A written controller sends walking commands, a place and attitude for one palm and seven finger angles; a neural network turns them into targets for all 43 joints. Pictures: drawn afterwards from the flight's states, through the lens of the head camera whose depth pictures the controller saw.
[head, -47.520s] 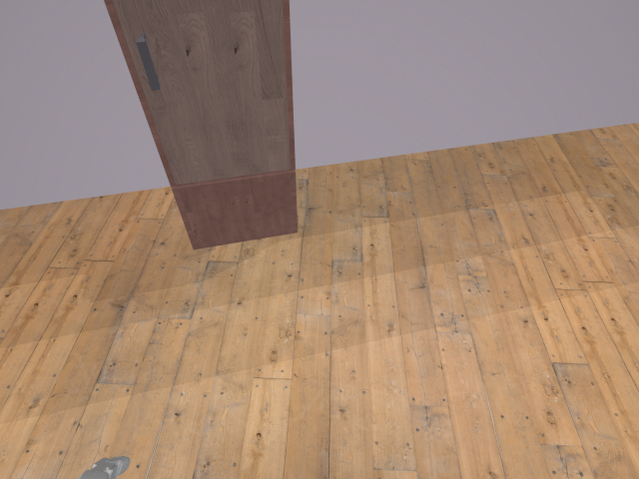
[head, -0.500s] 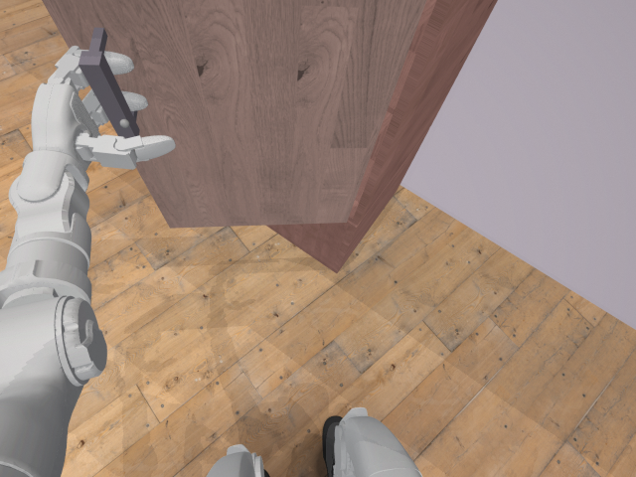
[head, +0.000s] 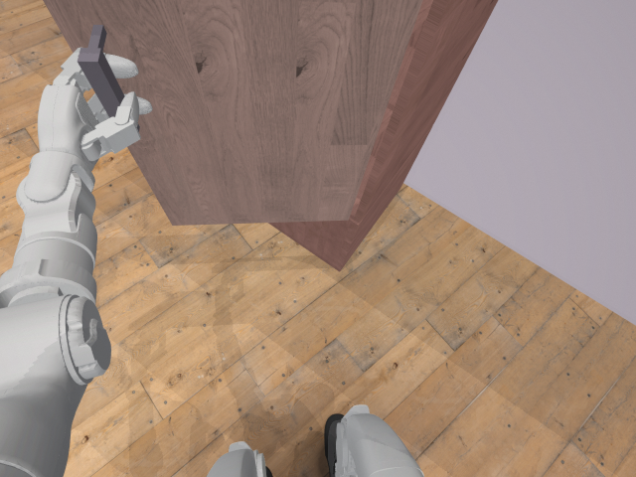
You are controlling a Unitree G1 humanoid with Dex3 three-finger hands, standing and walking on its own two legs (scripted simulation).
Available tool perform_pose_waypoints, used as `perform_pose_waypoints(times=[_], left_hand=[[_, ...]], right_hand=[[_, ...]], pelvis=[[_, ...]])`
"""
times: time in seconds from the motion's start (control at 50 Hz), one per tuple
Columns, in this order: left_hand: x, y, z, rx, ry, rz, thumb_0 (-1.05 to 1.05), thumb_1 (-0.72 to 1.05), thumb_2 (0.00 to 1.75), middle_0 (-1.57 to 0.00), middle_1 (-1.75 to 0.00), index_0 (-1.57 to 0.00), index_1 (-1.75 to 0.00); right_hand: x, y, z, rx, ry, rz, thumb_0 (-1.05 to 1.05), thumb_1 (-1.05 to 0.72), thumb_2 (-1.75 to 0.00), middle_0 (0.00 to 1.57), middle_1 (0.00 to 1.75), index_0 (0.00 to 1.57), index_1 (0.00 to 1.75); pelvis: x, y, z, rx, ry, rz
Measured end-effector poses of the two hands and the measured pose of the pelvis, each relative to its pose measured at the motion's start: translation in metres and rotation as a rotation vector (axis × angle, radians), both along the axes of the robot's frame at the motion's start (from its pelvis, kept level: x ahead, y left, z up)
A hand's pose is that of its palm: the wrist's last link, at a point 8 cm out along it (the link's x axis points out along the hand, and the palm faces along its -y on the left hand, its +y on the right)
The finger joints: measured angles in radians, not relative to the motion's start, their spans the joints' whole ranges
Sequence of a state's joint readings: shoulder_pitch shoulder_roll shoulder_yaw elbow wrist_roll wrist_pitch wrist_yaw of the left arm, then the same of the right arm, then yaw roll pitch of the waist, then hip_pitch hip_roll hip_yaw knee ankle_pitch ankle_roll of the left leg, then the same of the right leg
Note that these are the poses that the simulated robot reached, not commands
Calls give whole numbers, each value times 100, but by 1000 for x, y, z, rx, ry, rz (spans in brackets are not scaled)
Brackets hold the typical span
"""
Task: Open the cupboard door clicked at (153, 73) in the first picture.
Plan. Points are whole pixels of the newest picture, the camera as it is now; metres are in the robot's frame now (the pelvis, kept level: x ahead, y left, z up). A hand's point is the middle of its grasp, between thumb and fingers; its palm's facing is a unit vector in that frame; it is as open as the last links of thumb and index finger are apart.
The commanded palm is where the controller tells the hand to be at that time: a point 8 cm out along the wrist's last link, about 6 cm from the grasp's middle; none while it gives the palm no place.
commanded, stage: pull the door open along its arc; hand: left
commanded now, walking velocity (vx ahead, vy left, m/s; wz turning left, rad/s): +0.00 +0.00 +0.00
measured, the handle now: (115, 86) +0.58 +0.19 +0.08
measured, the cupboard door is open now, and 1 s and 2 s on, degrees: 40 75 84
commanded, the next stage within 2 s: open thumb and fingers to let go in 1.12 s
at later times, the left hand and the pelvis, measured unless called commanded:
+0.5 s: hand (141, 192) +0.43 +0.15 +0.08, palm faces -0.08 -1.00 +0.00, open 5.9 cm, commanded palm +0.38 +0.22 +0.08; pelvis +0.01 +0.00 +0.02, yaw -2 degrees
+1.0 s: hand (220, 274) +0.33 +0.07 +0.08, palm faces +0.35 -0.94 +0.01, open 6.0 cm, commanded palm +0.26 +0.11 +0.08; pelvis +0.01 -0.02 +0.02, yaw +2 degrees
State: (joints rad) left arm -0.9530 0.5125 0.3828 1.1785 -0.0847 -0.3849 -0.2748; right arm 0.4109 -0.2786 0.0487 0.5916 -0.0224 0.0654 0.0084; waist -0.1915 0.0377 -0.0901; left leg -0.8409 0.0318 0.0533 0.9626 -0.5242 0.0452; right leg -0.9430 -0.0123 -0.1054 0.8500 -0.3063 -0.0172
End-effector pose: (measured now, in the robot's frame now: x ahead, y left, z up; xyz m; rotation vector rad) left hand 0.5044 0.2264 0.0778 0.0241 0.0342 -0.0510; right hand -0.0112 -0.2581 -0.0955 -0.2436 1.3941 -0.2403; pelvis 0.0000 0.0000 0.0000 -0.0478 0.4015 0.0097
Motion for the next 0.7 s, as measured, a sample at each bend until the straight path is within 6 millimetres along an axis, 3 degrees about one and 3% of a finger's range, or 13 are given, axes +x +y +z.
perform_pose_waypoints(times=[0.18, 0.32, 0.48, 0.7], left_hand=[[-6, 0, 0, 1, -2, -3, 1, 75, 80, -36, -135, -35, -135], [-29, -3, -1, -7, -13, -17, 1, 74, 77, -35, -134, -35, -135], [-83, -15, -2, -23, -31, -54, 1, 73, 75, -35, -133, -35, -134], [-155, -61, -4, -93, -49, 269, 1, 70, 78, -34, -132, -36, -128]], right_hand=[[-7, -4, 4, -5, -1, -20, 0, -91, -90, 20, 30, 20, 30], [8, -4, 8, 15, -55, -31, 0, -91, -90, 20, 30, 20, 30], [62, 1, 13, 51, -217, 14, 0, -91, -90, 20, 30, 20, 30], [151, 26, 18, 133, -449, 162, 0, -91, -90, 20, 30, 20, 30]], pelvis=[[0, -2, 2, 4, -4, -14], [6, -2, 8, 9, -26, -29], [13, 1, 17, 16, -64, -35], [9, 1, 20, 29, -131, -18]])
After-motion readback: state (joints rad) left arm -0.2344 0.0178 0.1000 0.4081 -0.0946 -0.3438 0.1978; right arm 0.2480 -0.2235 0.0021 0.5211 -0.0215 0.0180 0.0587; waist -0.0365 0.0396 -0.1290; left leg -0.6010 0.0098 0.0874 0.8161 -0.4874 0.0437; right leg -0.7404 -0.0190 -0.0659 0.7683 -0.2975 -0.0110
